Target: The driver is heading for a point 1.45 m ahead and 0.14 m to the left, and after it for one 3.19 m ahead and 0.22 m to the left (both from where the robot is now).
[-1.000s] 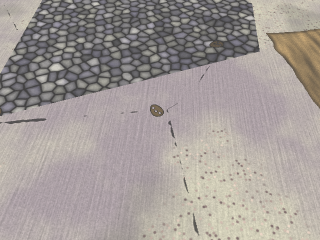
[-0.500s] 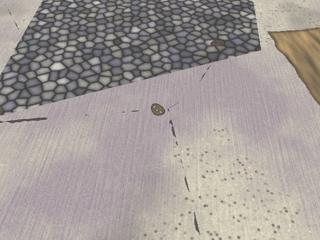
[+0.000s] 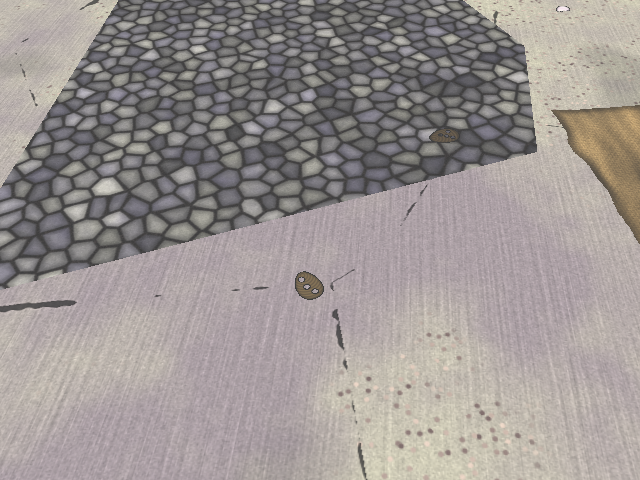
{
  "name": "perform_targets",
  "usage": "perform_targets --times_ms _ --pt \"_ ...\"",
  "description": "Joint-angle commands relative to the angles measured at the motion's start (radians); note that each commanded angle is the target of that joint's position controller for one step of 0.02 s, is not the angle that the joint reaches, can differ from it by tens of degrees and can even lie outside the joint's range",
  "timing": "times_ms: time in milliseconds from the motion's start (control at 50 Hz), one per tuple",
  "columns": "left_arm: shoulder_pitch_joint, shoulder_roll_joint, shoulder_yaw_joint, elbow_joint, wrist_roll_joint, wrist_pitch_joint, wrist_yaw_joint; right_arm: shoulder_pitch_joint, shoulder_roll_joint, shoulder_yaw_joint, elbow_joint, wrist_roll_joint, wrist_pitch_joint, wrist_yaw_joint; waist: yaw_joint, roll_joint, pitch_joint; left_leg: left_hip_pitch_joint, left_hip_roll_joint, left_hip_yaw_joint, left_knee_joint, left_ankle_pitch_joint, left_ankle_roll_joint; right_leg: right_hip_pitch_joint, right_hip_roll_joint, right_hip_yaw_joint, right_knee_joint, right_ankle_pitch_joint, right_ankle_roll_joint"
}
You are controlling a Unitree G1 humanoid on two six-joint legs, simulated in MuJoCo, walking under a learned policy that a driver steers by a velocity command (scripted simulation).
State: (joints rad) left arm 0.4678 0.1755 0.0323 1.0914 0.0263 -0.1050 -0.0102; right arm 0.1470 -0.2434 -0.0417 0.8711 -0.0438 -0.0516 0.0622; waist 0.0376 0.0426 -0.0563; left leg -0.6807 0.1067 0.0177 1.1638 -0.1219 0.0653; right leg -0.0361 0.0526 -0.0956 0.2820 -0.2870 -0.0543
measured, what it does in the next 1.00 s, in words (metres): walks ahead: left foot, then right foot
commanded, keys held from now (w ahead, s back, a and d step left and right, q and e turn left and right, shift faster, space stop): w+shift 1.00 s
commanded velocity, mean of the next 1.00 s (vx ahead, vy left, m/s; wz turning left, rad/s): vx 0.97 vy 0.00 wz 0.00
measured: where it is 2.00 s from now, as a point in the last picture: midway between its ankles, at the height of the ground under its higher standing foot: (306, 147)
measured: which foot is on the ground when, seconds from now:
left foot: up 0.00-0.22, down 0.24-0.74, up 0.76-1.00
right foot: down 0.00-0.26, up 0.28-0.70, down 0.72-1.00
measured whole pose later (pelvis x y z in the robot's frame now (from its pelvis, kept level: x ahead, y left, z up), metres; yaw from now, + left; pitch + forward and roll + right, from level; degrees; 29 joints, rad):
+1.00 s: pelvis +0.91 +0.01 +0.00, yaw +0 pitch +0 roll -2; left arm 0.51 0.25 0.05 1.05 0.01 -0.12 -0.02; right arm 0.09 -0.24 -0.01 0.80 -0.04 -0.07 0.05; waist 0.05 0.03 0.01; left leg -0.73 0.15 -0.02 0.99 -0.07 0.07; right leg 0.01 0.13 -0.09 0.25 -0.26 -0.11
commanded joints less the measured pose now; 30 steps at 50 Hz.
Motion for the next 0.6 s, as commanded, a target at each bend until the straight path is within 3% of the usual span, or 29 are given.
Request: perform_targets --times_ms 20,120,160,180,200,220,240,260,280,300,320,340,380,400,440,480,500,540,560,580,600 --pt "0.026 0.125 0.015 -0.044 -0.008 -0.026 0.004 -0.158 -0.046 -0.001 -0.101 0.006 0.006 0.004 -0.007 -0.069 0.221 -0.219 0.017 0.024 -0.134 0.073 -0.028 -0.023 -0.240 0.229 -0.279 -0.005 -0.130" --pt "0.057 0.139 0.012 -0.039 -0.018 -0.037 0.015 -0.309 -0.022 0.018 -0.168 0.021 0.004 0.004 0.004 -0.086 0.251 -0.050 -0.029 0.105 -0.476 0.162 0.019 0.058 -0.252 0.103 -0.363 0.383 -0.130" --pt "0.052 0.162 0.013 -0.037 -0.015 -0.034 0.014 -0.293 -0.036 0.015 -0.170 0.020 0.000 -0.007 -0.019 -0.106 0.205 0.057 -0.085 0.142 -0.547 0.115 0.061 0.150 -0.258 0.043 -0.270 0.768 -0.114" --pt "0.056 0.184 0.018 -0.036 -0.010 -0.030 0.017 -0.258 -0.052 0.008 -0.163 0.019 -0.002 -0.015 -0.042 -0.142 0.156 0.132 -0.127 0.159 -0.548 0.071 0.078 0.192 -0.272 0.031 -0.178 1.033 -0.105" --pt "0.053 0.213 0.026 -0.034 0.002 -0.020 0.023 -0.167 -0.081 -0.003 -0.141 0.019 -0.004 -0.025 -0.091 -0.177 0.086 0.231 -0.166 0.159 -0.540 0.010 0.096 0.229 -0.283 0.019 -0.033 1.228 -0.095" --pt "0.038 0.246 0.037 -0.034 0.013 -0.005 0.032 0.009 -0.118 -0.020 -0.093 0.021 -0.007 -0.036 -0.173 -0.207 -0.005 0.403 -0.193 0.141 -0.536 -0.061 0.114 0.214 -0.296 0.015 0.177 1.307 -0.086" --pt "-0.003 0.259 0.044 -0.044 0.015 0.010 0.036 0.241 -0.154 -0.042 -0.018 0.020 -0.009 -0.050 -0.282 -0.185 -0.105 0.650 -0.186 0.126 -0.604 -0.065 0.129 0.116 -0.265 -0.001 0.466 1.207 -0.074" --pt "0.000 0.187 0.031 -0.069 0.016 0.010 0.028 0.414 -0.237 -0.068 0.021 0.000 -0.010 -0.067 -0.310 -0.091 -0.217 0.928 0.013 -0.105 -0.579 -0.379 0.146 -0.145 -0.192 0.016 0.830 0.779 -0.081" --pt "0.096 0.031 0.003 -0.109 -0.041 -0.013 -0.006 0.374 -0.288 -0.085 0.031 -0.011 -0.012 -0.056 -0.150 0.263 -0.316 1.122 0.259 -0.749 -0.840 -0.779 0.231 -0.542 0.017 0.120 1.184 -0.109 -0.044" --pt "0.003 0.134 0.020 -0.132 -0.037 -0.025 -0.001 0.270 -0.238 -0.082 0.021 0.002 -0.013 -0.039 -0.149 0.130 -0.216 1.042 0.234 -0.837 -0.967 -0.768 0.219 -0.675 -0.029 0.218 1.241 -0.062 -0.086" --pt "-0.113 0.157 0.028 -0.162 -0.037 -0.027 0.002 0.194 -0.164 -0.065 0.021 0.003 -0.026 -0.038 -0.129 0.014 -0.062 0.891 0.215 -0.638 -0.942 -0.578 0.206 -0.710 -0.087 0.187 1.221 0.033 -0.090" --pt "-0.137 0.137 0.021 -0.170 -0.029 -0.028 0.001 0.177 -0.100 -0.051 0.039 0.001 -0.037 -0.036 -0.093 -0.084 0.013 0.732 0.186 -0.512 -0.956 -0.422 0.188 -0.663 -0.127 0.183 1.152 0.070 -0.091" --pt "-0.130 0.080 0.008 -0.183 0.009 0.004 -0.017 0.166 -0.044 -0.027 0.072 0.005 -0.054 -0.044 -0.012 -0.059 0.067 0.521 0.113 -0.354 -0.994 -0.349 0.140 -0.558 -0.172 0.192 1.055 0.080 -0.071" --pt "-0.136 0.064 0.002 -0.190 0.016 0.020 -0.027 0.176 -0.035 -0.022 0.084 0.015 -0.062 -0.047 0.005 -0.034 0.093 0.475 0.091 -0.310 -1.023 -0.342 0.138 -0.556 -0.187 0.186 1.027 0.074 -0.056" --pt "-0.224 0.068 -0.005 -0.232 0.021 0.039 -0.039 0.213 -0.057 -0.021 0.098 0.030 -0.076 -0.050 0.008 -0.018 0.165 0.435 0.074 -0.245 -1.081 -0.293 0.141 -0.650 -0.215 0.154 0.964 0.119 -0.027" --pt "-0.359 0.094 -0.009 -0.282 0.018 0.043 -0.042 0.260 -0.058 -0.017 0.103 0.035 -0.081 -0.044 -0.023 -0.036 0.217 0.437 0.009 -0.136 -1.125 -0.143 0.125 -0.719 -0.213 0.084 0.831 0.223 -0.012" --pt "-0.416 0.090 -0.017 -0.311 0.018 0.039 -0.045 0.287 -0.067 -0.016 0.103 0.038 -0.086 -0.041 -0.037 -0.020 0.234 0.422 0.005 -0.109 -1.139 -0.050 0.127 -0.704 -0.212 0.062 0.721 0.288 -0.006" --pt "-0.523 0.083 -0.031 -0.347 0.007 0.027 -0.054 0.325 -0.056 -0.010 0.110 0.047 -0.094 -0.042 -0.065 -0.044 0.256 0.407 -0.024 -0.044 -1.168 0.158 0.107 -0.598 -0.175 -0.004 0.494 0.411 -0.004" --pt "-0.558 0.079 -0.035 -0.352 -0.001 0.025 -0.057 0.369 -0.060 -0.007 0.123 0.054 -0.096 -0.045 -0.085 -0.054 0.251 0.452 -0.026 -0.022 -1.192 0.298 0.093 -0.556 -0.140 -0.047 0.427 0.451 -0.015" --pt "-0.581 0.072 -0.041 -0.369 -0.007 0.022 -0.058 0.387 -0.091 -0.010 0.126 0.053 -0.100 -0.051 -0.088 -0.014 0.250 0.501 0.008 -0.025 -1.203 0.400 0.086 -0.520 -0.133 -0.042 0.356 0.494 -0.029" --pt "-0.589 0.086 -0.040 -0.369 -0.012 0.023 -0.053 0.402 -0.098 -0.009 0.137 0.054 -0.100 -0.055 -0.091 -0.015 0.235 0.599 0.008 -0.002 -1.190 0.553 0.071 -0.523 -0.110 -0.056 0.316 0.514 -0.041"
Next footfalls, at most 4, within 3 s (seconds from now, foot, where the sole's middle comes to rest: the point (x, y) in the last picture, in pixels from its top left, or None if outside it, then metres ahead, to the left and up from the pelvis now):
0.24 left None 0.40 0.10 -0.78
0.72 right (371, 351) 0.87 -0.04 -0.78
1.20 left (320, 220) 1.32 0.10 -0.78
1.58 right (333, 137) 1.72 0.07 -0.78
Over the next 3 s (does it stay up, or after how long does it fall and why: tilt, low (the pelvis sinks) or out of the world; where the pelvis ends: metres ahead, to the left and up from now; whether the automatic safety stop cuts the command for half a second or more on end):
stays up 1.59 0.17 0.00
